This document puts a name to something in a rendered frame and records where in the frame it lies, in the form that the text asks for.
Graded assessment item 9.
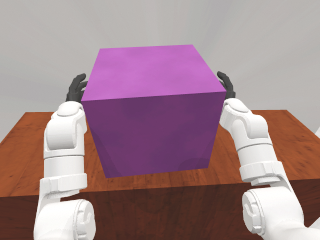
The robot right upper arm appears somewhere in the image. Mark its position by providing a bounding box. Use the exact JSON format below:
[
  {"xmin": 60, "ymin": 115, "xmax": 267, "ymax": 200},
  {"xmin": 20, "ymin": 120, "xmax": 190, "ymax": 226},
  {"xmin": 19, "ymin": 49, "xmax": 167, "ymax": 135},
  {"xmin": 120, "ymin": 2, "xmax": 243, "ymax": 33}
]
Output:
[{"xmin": 242, "ymin": 186, "xmax": 320, "ymax": 240}]

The robot right hand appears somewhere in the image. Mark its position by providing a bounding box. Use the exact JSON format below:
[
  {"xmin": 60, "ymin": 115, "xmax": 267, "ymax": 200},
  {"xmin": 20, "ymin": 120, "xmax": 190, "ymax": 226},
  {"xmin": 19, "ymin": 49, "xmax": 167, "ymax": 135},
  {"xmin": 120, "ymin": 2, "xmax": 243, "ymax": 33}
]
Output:
[{"xmin": 217, "ymin": 71, "xmax": 236, "ymax": 100}]

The pedestal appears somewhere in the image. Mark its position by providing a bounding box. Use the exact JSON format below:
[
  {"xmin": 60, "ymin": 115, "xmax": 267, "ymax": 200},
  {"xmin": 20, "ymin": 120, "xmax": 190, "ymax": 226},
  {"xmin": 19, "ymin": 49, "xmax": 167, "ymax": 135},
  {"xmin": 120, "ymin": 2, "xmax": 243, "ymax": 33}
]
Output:
[{"xmin": 0, "ymin": 110, "xmax": 320, "ymax": 240}]

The robot left hand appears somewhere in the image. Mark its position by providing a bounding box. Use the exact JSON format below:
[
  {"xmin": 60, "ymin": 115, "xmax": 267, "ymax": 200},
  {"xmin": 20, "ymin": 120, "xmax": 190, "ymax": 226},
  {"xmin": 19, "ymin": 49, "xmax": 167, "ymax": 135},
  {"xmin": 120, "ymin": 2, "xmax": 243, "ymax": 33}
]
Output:
[{"xmin": 65, "ymin": 73, "xmax": 88, "ymax": 104}]

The carton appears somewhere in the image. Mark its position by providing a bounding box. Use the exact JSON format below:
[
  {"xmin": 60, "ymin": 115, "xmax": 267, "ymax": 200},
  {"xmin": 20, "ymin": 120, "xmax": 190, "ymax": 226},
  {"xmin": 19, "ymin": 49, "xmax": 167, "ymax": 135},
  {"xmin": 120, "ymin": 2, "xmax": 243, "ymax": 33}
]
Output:
[{"xmin": 81, "ymin": 44, "xmax": 227, "ymax": 179}]

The robot left forearm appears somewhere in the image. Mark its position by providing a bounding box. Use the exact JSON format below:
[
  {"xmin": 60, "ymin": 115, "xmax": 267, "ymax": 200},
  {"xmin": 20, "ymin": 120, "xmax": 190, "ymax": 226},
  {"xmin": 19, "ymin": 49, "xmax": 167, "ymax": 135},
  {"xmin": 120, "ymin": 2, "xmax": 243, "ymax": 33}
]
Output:
[{"xmin": 33, "ymin": 101, "xmax": 87, "ymax": 240}]

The robot right forearm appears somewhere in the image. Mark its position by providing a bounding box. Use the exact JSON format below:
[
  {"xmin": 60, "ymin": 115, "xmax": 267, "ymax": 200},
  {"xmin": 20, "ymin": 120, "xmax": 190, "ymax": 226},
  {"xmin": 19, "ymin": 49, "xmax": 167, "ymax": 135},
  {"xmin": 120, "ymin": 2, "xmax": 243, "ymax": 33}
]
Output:
[{"xmin": 219, "ymin": 98, "xmax": 304, "ymax": 224}]

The robot left upper arm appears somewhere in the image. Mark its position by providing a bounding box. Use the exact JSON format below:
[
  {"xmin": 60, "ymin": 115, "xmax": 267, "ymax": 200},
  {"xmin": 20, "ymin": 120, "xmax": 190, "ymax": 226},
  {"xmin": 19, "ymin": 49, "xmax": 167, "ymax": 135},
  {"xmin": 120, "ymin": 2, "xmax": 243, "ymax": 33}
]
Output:
[{"xmin": 34, "ymin": 199, "xmax": 96, "ymax": 240}]

